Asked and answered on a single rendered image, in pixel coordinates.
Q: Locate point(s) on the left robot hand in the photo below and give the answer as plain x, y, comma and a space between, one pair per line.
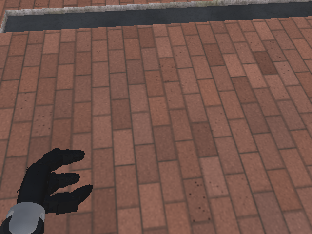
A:
40, 182

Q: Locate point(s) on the robot left forearm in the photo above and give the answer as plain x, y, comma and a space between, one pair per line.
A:
24, 218

